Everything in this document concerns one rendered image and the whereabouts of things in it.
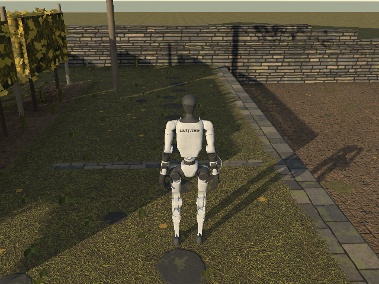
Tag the left robot shin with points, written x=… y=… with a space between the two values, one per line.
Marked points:
x=176 y=217

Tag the robot right forearm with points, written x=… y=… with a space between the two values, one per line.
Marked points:
x=213 y=162

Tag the robot left forearm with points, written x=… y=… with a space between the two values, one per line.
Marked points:
x=165 y=162

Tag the right robot hand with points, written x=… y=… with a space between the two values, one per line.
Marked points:
x=215 y=182

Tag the left robot hand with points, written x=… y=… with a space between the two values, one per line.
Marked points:
x=162 y=181

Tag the robot right upper arm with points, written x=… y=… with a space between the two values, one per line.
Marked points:
x=207 y=125

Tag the robot left upper arm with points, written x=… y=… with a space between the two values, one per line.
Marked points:
x=171 y=125

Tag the humanoid robot head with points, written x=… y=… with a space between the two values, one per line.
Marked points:
x=189 y=103

